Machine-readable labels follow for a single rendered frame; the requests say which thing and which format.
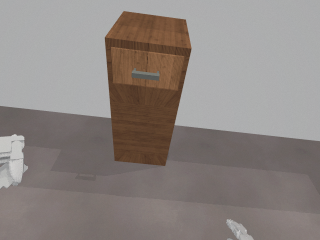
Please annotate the cabinet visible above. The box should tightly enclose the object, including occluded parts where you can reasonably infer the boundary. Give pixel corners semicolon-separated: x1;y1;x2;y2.
105;11;192;166

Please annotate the drawer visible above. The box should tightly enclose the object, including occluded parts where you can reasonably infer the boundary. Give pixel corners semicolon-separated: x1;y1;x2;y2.
111;47;184;90

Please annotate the handle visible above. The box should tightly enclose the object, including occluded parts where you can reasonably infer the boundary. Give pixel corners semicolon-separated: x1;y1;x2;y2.
131;68;160;81

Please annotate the right robot hand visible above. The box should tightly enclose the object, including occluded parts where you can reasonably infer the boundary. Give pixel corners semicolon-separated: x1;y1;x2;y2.
226;219;254;240

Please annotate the left robot hand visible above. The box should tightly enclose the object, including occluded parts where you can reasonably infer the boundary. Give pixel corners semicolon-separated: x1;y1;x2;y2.
0;134;28;189

